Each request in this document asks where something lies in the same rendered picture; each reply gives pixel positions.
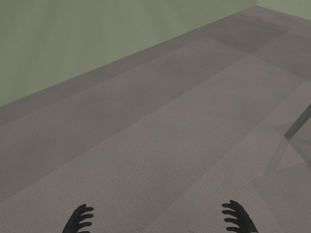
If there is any table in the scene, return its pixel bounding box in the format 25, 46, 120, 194
284, 104, 311, 139

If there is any robot left hand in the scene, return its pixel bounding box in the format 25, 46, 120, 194
62, 204, 94, 233

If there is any robot right hand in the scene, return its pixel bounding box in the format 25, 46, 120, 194
222, 200, 259, 233

